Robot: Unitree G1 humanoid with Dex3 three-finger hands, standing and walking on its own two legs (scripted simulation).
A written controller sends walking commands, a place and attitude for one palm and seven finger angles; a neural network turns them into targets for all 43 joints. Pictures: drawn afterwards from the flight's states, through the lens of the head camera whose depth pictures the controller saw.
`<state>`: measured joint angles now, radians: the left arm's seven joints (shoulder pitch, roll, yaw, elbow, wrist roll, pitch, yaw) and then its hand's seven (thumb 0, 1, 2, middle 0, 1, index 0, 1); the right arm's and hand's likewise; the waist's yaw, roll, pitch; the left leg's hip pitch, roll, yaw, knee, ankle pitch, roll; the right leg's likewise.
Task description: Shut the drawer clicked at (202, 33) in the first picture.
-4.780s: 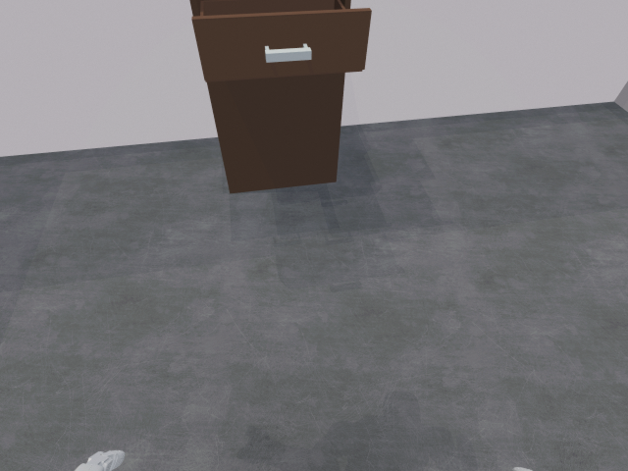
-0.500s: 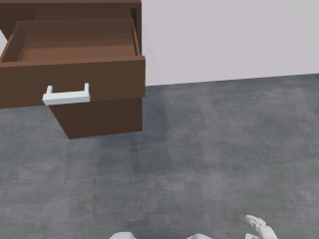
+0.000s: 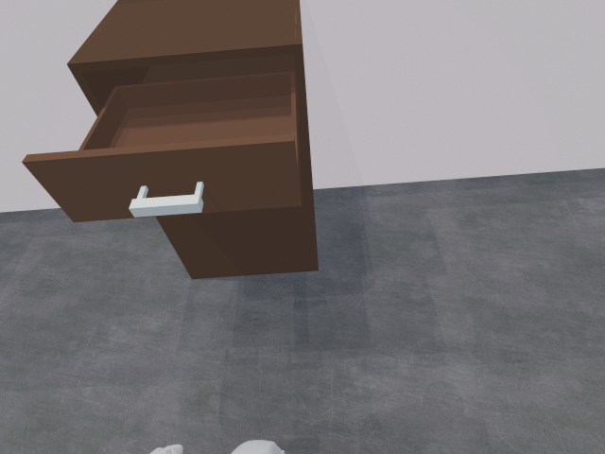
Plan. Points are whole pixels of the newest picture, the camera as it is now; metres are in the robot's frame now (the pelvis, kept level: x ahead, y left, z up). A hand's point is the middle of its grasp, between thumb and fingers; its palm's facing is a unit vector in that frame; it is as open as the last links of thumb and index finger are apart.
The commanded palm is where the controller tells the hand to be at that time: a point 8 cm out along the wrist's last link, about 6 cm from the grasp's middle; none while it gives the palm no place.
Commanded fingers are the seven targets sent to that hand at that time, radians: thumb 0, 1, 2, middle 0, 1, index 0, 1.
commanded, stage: take the last steps up to it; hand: left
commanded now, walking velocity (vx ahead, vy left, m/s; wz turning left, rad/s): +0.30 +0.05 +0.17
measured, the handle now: (169, 197) +0.52 +0.26 +0.02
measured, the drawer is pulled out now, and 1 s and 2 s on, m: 0.30 0.30 0.30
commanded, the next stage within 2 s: come to a stop and stand still in 0.84 s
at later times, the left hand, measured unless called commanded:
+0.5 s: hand out of the picture -0.02 +0.25 -0.17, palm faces +0.13 -0.98 -0.17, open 7.4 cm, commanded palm none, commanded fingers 0.00 0.90 0.90 -0.20 -0.30 -0.20 -0.30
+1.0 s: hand (201, 358) +0.30 +0.21 -0.16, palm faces +0.09 -0.97 -0.21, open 7.2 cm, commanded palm none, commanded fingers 0.00 0.90 0.90 -0.20 -0.30 -0.20 -0.30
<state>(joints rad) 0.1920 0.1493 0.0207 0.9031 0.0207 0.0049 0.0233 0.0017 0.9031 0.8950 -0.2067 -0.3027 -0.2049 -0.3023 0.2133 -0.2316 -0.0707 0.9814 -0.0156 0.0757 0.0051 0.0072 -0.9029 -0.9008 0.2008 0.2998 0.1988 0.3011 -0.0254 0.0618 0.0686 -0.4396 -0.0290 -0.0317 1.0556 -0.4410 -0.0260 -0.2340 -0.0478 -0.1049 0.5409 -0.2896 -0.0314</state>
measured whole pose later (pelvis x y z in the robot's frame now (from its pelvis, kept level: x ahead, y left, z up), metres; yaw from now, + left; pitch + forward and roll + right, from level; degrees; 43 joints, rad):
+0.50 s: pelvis +0.05 +0.07 +0.01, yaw +4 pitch -1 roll -1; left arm 0.39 0.21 0.05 1.13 0.03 0.02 -0.02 0.01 0.91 0.90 -0.20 -0.30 -0.20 -0.30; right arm 0.28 -0.16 -0.03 1.03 -0.02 -0.04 -0.02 0.00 -0.92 -0.90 0.20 0.30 0.20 0.30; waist 0.02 -0.03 0.02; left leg -0.10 0.02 0.11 0.41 -0.29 0.03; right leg -0.43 -0.09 -0.08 1.00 -0.34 0.01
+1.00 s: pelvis +0.21 +0.03 +0.00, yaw +4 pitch -1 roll +0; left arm 0.14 0.14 0.05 1.02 0.01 -0.06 0.03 -0.01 0.92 0.89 -0.21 -0.30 -0.20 -0.30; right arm 0.34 -0.15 -0.04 1.12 -0.02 -0.01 -0.02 0.01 -0.91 -0.90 0.20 0.30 0.20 0.30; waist -0.04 0.04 0.07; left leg -0.40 0.09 0.05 1.10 -0.41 -0.01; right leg -0.29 -0.02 -0.17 0.50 -0.19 -0.06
